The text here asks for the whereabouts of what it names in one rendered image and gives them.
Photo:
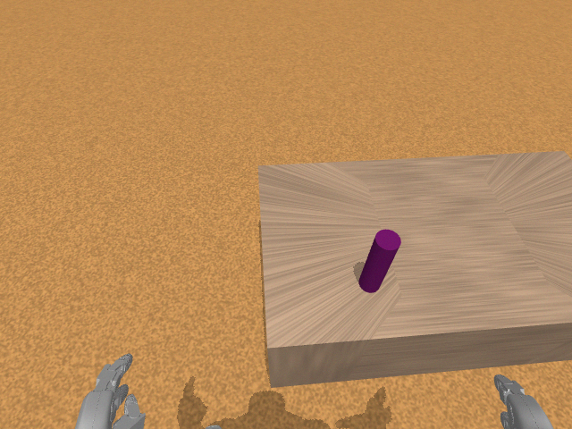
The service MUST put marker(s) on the left robot hand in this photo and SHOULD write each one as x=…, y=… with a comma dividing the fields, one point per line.
x=98, y=409

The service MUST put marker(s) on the can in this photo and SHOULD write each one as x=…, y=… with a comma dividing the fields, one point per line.
x=385, y=246

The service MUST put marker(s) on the right robot hand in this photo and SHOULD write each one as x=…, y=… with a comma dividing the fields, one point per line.
x=524, y=412

